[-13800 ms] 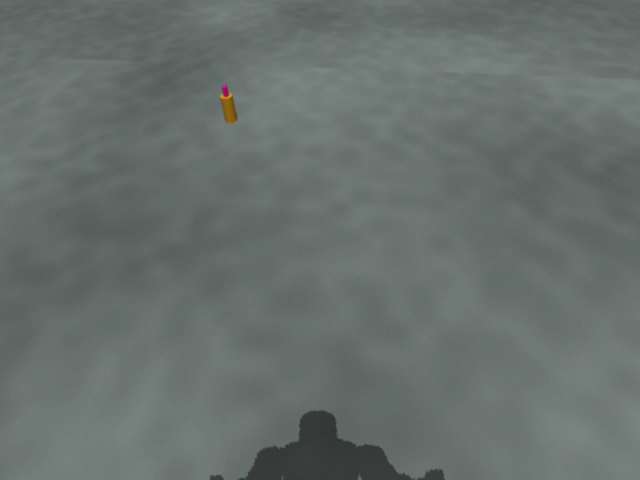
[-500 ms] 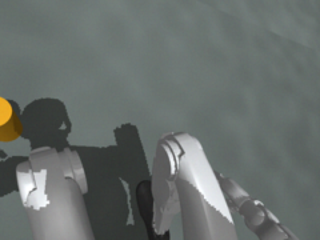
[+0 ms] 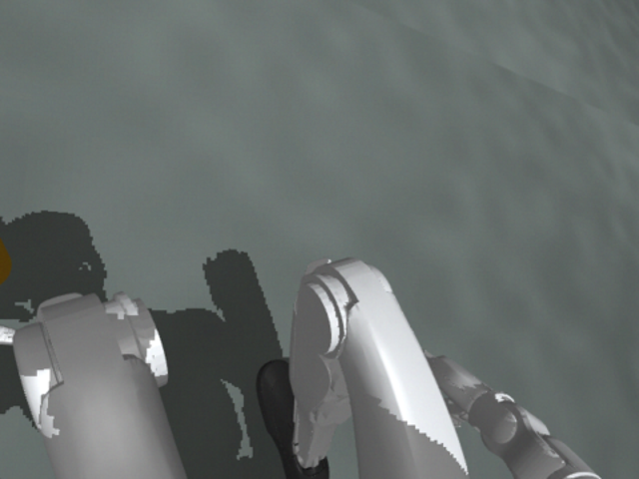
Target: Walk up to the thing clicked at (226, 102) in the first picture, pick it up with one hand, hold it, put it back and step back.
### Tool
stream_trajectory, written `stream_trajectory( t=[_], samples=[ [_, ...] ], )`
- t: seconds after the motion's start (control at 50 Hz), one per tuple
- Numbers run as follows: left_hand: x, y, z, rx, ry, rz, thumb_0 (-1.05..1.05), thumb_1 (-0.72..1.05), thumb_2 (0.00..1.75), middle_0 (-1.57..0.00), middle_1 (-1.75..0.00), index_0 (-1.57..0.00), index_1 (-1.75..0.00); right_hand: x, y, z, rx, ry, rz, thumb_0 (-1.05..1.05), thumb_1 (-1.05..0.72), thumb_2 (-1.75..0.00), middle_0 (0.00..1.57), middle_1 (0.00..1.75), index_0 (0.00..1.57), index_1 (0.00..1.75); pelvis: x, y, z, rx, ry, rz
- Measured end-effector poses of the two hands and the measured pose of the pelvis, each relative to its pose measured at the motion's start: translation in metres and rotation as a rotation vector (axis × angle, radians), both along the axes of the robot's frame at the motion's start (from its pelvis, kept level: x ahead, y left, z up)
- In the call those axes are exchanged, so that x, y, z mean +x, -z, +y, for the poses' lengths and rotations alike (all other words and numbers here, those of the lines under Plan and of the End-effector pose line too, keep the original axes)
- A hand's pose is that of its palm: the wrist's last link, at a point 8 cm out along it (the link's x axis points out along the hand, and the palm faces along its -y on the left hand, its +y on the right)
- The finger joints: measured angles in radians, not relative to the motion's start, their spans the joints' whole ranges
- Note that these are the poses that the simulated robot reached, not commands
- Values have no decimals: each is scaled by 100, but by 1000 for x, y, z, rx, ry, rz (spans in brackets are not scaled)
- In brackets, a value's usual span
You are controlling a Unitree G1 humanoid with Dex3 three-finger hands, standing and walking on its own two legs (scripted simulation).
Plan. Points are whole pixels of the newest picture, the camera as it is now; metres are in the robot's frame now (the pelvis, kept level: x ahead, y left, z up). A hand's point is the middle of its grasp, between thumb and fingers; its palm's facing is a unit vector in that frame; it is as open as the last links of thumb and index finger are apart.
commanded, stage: rest palm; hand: left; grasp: from the side
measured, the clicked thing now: out of the picture +0.41 +0.31 -0.17
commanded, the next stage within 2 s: close in 0.06 s
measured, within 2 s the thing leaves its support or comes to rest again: leaves its support in 1.38 s
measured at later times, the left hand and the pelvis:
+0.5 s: hand out of the picture +0.39 +0.30 -0.16, palm faces +0.32 -0.95 +0.02, open 13.2 cm; pelvis +0.00 +0.00 +0.00, yaw -1 degrees
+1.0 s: hand out of the picture +0.40 +0.31 -0.17, palm faces +0.34 -0.94 +0.00, open 9.6 cm; pelvis +0.00 +0.00 +0.00, yaw -2 degrees
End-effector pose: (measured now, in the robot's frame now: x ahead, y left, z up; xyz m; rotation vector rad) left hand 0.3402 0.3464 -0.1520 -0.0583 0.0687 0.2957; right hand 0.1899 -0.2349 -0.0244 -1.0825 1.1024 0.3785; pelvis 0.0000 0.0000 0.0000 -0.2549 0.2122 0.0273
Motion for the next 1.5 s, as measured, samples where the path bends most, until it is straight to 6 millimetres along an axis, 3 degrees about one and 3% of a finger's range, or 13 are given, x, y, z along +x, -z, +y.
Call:
stream_trajectory(
  t=[0.22,0.48,0.66,0.8,1.06,1.32,1.5],
  samples=[
    [-2,9,2,49,-17,9,-1,-48,10,-10,-8,-10,-8,1,3,3,-23,-26,33,0,-91,-90,20,30,20,30,-2,2,1,-5,6,-11],
    [15,12,-6,29,-28,-16,-1,-14,34,-36,-31,-35,-31,-2,2,6,-34,-24,50,0,-90,-90,20,30,21,30,1,2,2,-17,14,-12],
    [15,13,-1,46,-23,-6,-1,13,54,-53,-50,-53,-50,-9,1,5,-52,-15,75,0,-89,-89,20,30,20,30,0,0,3,-25,16,-11],
    [17,13,0,44,-44,-2,0,6,60,-59,-69,-66,-69,-11,0,4,-57,-12,80,0,-88,-89,20,30,20,30,-1,-1,3,-26,17,-11],
    [27,13,3,57,-43,0,-2,-19,83,-67,-96,-72,-96,-9,-1,8,-61,-14,89,0,-89,-89,20,30,20,30,0,-3,4,-32,23,-7],
    [22,11,-3,39,-1,13,-2,-26,93,-66,-103,-71,-104,-1,-2,6,-57,23,84,0,-90,-90,20,30,21,30,4,-8,2,-29,16,24],
    [2,-21,-4,50,-13,21,-2,-29,97,-67,-103,-72,-104,7,-2,7,1,86,47,0,-91,-90,20,30,20,30,5,-21,-2,-10,-6,72]
  ],
)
